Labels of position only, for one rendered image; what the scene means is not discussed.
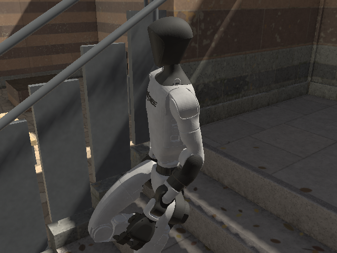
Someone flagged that stairs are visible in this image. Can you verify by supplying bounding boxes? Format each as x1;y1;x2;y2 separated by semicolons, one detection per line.
56;148;337;253

